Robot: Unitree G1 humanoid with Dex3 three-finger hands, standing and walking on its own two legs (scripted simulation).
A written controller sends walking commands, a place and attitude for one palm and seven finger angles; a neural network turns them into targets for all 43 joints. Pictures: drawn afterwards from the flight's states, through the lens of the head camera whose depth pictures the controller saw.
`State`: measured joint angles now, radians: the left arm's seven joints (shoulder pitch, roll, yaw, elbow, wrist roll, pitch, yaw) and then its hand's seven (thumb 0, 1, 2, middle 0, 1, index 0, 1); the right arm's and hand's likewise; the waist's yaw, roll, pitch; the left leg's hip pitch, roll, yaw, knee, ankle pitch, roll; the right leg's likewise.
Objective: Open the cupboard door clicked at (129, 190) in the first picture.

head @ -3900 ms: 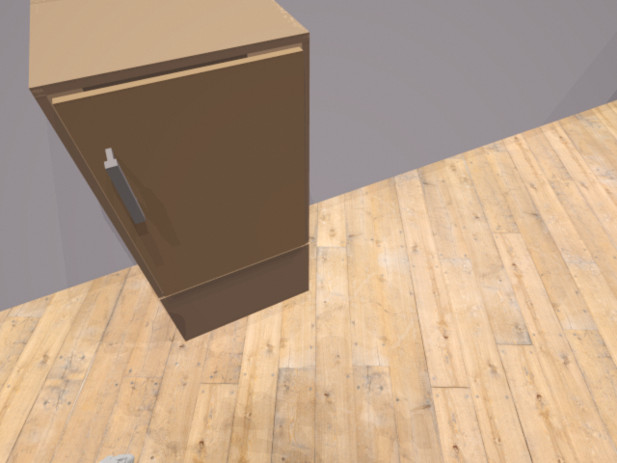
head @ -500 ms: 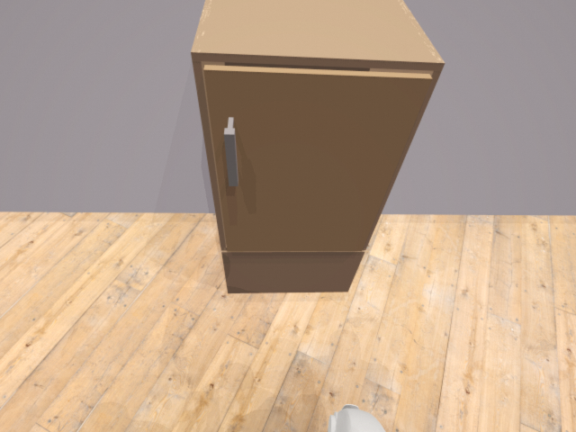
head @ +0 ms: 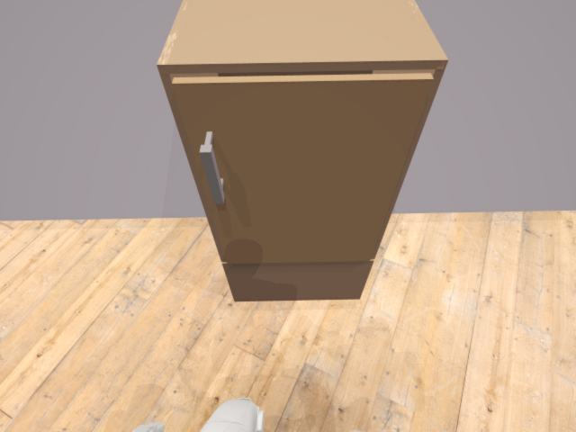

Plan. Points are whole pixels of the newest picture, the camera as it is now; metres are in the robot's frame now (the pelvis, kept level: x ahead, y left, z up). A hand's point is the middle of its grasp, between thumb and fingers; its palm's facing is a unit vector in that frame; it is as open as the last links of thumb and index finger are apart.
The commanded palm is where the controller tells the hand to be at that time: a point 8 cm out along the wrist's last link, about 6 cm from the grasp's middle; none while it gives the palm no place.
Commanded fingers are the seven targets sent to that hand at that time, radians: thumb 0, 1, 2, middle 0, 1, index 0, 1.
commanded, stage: come to a stop and stand still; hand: left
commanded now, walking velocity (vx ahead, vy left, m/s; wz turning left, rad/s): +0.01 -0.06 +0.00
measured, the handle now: (214, 169) +0.56 +0.19 -0.02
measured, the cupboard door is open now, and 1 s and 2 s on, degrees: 0 0 0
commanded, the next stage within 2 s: look again from close up in 1.04 s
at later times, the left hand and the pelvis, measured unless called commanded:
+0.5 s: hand out of the picture -0.04 +0.25 -0.17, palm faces +0.00 -0.98 -0.22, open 7.3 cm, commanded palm none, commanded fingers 0.00 0.90 0.90 -0.20 -0.30 -0.20 -0.30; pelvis -0.04 +0.06 +0.01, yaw -2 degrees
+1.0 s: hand out of the picture -0.09 +0.18 -0.17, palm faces +0.00 -0.99 -0.14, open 7.3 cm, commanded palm none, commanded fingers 0.00 0.90 0.90 -0.20 -0.30 -0.20 -0.30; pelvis -0.06 +0.04 +0.01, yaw -1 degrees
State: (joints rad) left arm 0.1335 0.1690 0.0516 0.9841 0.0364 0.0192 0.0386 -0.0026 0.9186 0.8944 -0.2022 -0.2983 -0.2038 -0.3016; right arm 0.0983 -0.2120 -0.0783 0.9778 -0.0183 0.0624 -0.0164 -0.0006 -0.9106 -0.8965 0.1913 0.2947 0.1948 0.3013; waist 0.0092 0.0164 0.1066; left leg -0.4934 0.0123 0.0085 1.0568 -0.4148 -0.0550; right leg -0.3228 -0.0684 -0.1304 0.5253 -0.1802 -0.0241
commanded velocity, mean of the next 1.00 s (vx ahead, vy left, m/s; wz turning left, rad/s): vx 0.00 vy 0.00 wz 0.00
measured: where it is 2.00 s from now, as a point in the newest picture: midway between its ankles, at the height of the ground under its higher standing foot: outside the picture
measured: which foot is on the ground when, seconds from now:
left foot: up 0.00-0.10, down 0.12-1.00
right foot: down 0.00-0.12, up 0.14-0.48, down 0.50-1.00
